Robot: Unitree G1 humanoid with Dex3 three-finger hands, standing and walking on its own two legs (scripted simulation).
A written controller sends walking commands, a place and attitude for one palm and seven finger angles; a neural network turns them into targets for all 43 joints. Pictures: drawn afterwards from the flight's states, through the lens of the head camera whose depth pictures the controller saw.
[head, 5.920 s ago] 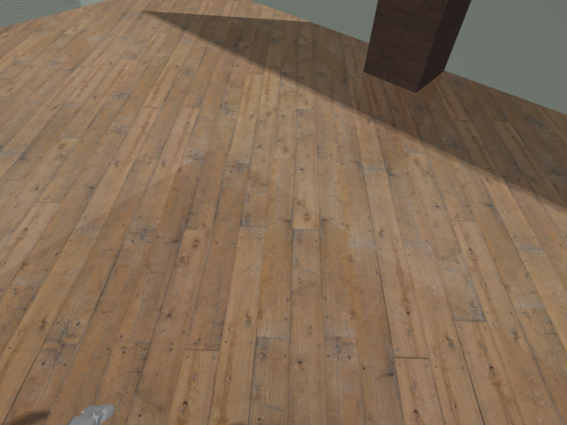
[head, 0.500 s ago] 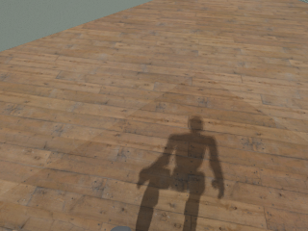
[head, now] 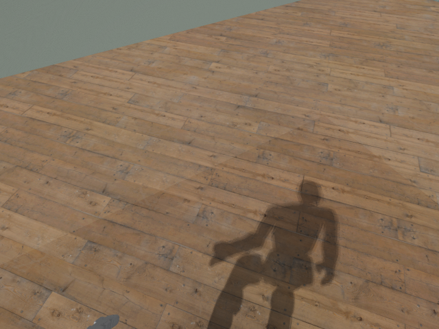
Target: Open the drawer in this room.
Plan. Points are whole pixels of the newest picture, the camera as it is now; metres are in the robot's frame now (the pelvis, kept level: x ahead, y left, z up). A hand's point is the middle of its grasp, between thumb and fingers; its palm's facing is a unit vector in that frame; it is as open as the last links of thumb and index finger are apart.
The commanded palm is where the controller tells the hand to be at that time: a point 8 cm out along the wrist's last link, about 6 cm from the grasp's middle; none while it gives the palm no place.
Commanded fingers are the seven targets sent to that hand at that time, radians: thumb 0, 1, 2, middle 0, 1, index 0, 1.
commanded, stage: turn or walk to find it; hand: left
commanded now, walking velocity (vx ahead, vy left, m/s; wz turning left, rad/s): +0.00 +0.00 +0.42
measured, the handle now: out of the picture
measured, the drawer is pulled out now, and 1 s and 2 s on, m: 0.00 0.00 0.00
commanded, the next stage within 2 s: none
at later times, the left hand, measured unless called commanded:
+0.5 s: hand out of the picture -0.05 +0.25 -0.19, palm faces +0.26 -0.94 -0.23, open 7.3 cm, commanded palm none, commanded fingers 0.00 0.90 0.90 -0.20 -0.30 -0.20 -0.30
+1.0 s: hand out of the picture -0.05 +0.22 -0.15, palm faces +0.43 -0.86 -0.26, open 7.3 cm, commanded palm none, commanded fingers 0.00 0.90 0.90 -0.20 -0.30 -0.20 -0.30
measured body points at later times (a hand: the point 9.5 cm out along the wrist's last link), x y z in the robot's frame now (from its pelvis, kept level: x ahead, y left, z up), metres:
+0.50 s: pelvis -0.04 +0.03 -0.01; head -0.01 +0.07 +0.44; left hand -0.06 +0.30 -0.17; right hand +0.09 -0.20 -0.14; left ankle -0.06 +0.13 -0.74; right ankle -0.02 -0.11 -0.70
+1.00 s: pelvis -0.05 +0.01 +0.00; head -0.03 -0.01 +0.45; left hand -0.07 +0.26 -0.13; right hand +0.09 -0.21 -0.16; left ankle -0.11 +0.12 -0.66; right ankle +0.00 -0.09 -0.74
